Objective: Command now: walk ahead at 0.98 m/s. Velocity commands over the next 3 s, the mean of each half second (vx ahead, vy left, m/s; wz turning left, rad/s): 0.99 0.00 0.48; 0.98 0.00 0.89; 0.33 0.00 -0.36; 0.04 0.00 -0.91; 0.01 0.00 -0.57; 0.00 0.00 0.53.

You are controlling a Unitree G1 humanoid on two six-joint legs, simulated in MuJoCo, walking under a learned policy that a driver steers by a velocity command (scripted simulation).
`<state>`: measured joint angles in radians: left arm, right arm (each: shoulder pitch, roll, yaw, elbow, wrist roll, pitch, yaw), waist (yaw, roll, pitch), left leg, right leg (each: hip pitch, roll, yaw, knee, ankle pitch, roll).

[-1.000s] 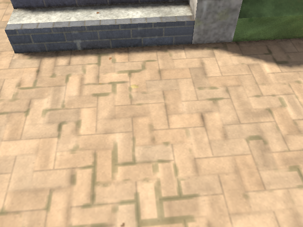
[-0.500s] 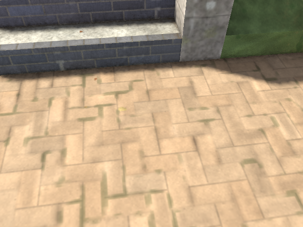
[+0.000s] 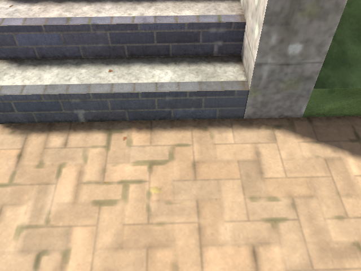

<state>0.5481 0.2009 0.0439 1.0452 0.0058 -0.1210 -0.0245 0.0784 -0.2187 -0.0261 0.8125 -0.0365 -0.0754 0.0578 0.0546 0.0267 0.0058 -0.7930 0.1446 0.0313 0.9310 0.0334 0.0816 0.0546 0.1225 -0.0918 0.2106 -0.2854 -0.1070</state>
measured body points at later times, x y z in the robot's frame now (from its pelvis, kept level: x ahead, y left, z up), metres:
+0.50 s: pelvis +0.48 +0.04 +0.00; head +0.51 +0.04 +0.45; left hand +0.70 +0.29 -0.05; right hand +0.45 -0.24 -0.13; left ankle +0.35 +0.06 -0.74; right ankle +0.73 -0.10 -0.67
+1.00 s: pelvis +0.91 +0.15 -0.02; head +0.94 +0.18 +0.43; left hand +0.67 +0.31 -0.14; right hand +1.27 +0.19 -0.06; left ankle +1.02 +0.33 -0.70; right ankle +0.82 -0.05 -0.73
